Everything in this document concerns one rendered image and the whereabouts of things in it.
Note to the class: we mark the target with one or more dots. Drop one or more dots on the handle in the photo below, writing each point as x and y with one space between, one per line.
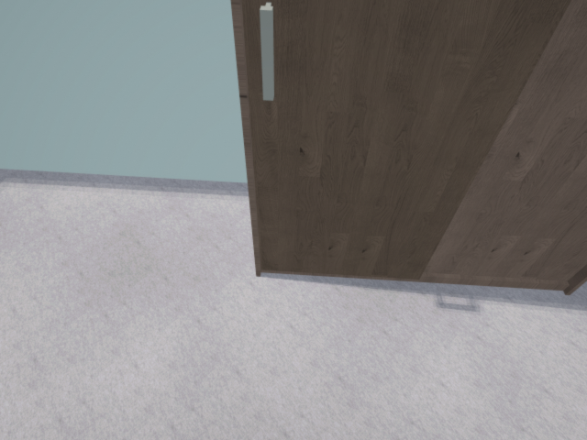
267 61

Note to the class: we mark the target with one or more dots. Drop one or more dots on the wardrobe door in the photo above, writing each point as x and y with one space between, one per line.
525 213
383 113

